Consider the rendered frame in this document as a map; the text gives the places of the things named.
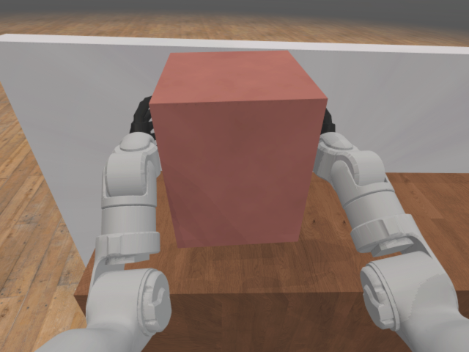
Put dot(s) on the carton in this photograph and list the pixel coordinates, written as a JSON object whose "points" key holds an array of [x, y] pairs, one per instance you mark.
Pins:
{"points": [[237, 135]]}

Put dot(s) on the robot right forearm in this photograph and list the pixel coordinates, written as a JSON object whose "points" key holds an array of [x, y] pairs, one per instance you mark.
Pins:
{"points": [[379, 223]]}

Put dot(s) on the robot left upper arm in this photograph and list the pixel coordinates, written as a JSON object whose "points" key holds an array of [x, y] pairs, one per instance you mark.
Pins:
{"points": [[125, 309]]}

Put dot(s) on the robot left forearm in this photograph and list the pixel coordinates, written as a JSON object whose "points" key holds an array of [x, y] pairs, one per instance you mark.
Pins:
{"points": [[129, 199]]}

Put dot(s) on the robot left hand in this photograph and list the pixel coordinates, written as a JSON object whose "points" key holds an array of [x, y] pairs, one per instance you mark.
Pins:
{"points": [[141, 119]]}

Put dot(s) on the robot right hand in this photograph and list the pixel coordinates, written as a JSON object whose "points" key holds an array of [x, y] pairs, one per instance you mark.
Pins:
{"points": [[327, 125]]}

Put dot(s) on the robot right upper arm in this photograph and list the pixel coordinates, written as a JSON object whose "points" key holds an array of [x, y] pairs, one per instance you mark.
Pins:
{"points": [[409, 294]]}

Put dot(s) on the pedestal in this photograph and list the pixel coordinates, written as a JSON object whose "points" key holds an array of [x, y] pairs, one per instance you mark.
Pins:
{"points": [[303, 296]]}

